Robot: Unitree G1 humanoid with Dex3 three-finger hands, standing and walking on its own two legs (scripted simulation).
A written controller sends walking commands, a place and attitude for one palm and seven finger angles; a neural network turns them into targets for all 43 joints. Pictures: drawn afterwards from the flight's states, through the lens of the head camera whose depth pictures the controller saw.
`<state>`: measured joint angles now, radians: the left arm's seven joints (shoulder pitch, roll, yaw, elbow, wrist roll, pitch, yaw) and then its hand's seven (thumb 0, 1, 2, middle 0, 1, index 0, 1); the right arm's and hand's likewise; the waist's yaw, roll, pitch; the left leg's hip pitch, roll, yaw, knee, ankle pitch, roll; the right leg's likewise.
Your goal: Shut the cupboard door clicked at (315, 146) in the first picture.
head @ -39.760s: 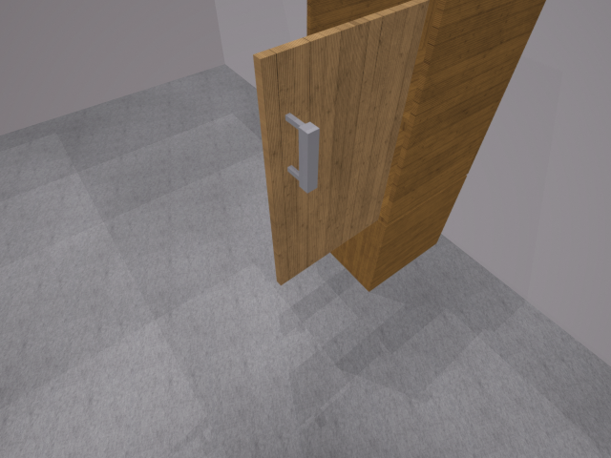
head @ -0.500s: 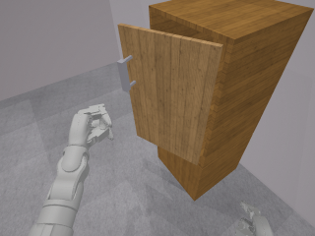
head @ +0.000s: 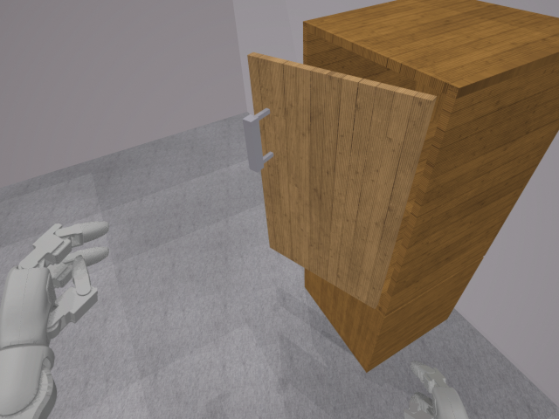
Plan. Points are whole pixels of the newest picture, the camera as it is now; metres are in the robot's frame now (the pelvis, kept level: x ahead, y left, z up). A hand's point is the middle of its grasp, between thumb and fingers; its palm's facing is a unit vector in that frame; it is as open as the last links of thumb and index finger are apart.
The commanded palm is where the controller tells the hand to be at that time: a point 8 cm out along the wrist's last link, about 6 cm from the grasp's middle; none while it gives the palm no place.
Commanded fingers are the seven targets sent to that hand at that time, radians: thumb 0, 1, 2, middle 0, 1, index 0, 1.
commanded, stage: draw the hand back to the body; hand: left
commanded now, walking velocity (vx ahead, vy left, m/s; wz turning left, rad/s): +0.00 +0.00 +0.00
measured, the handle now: (260, 140) +0.65 +0.12 +0.08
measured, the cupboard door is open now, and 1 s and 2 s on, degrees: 23 23 23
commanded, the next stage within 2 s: step back with the hand held close in 0.46 s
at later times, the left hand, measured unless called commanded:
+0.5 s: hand (70, 304) +0.19 +0.26 +0.16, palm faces +0.44 -0.80 -0.41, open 7.4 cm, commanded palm +0.14 +0.29 +0.17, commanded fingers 0.00 0.90 0.90 -0.20 -0.30 -0.20 -0.30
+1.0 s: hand (42, 313) +0.18 +0.29 +0.15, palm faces +0.35 -0.79 -0.50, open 7.4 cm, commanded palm +0.12 +0.32 +0.17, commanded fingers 0.00 0.90 0.90 -0.20 -0.30 -0.20 -0.30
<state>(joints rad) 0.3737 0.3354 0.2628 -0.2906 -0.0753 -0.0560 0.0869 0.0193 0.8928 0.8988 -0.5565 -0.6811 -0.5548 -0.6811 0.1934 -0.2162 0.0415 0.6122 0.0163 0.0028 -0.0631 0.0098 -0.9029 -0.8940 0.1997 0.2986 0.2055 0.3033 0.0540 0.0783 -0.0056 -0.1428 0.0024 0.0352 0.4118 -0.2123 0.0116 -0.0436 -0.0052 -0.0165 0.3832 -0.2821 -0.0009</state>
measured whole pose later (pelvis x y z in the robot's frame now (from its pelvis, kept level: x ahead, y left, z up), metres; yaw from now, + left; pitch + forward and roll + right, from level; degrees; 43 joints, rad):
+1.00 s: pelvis -0.03 +0.03 -0.01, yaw -2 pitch +1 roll -1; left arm 0.55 0.46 0.40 -0.44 -0.08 -0.14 0.13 0.02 0.89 0.90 -0.22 -0.31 -0.22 -0.31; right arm 0.17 -0.24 -0.01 0.54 0.03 0.06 -0.09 0.01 -0.90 -0.89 0.20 0.30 0.20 0.30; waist 0.00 0.03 -0.02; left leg -0.33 0.01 0.07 0.52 -0.21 0.05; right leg -0.23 -0.01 0.02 0.48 -0.26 0.03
